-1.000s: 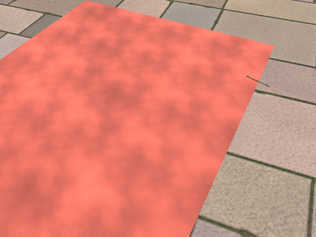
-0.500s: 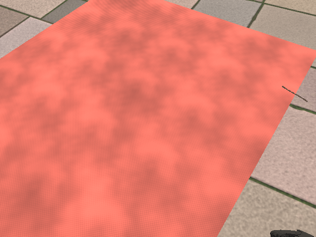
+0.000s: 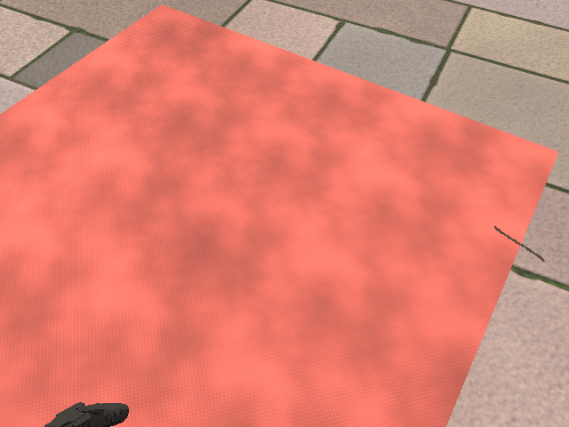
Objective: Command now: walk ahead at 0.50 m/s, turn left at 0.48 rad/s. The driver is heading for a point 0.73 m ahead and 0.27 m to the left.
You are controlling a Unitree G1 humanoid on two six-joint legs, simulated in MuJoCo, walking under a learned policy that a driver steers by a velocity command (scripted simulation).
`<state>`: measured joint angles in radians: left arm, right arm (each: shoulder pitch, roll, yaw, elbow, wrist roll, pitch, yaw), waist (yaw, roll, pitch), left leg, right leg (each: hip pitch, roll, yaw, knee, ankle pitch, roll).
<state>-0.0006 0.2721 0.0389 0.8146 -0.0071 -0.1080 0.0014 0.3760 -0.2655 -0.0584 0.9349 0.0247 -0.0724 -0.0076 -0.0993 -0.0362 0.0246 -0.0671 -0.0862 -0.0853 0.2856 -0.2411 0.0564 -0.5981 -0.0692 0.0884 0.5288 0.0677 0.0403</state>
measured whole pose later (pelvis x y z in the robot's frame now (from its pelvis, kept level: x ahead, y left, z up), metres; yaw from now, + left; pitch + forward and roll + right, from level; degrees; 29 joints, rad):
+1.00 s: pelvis +0.51 +0.12 +0.00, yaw +36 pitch +2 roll +0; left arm 0.02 0.29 0.05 0.71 0.00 -0.10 -0.01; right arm 0.35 -0.28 -0.08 0.73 0.02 -0.04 -0.01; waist -0.08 -0.05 0.03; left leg -0.11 -0.11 -0.14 0.37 -0.27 0.08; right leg -0.63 -0.06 0.10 0.58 0.05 0.06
